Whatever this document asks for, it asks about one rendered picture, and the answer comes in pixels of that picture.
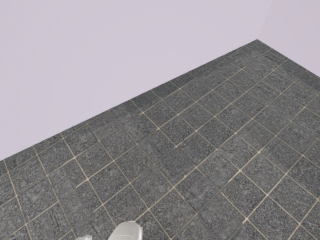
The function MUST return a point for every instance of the left robot thigh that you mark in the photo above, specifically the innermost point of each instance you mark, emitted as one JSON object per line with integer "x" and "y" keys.
{"x": 128, "y": 230}

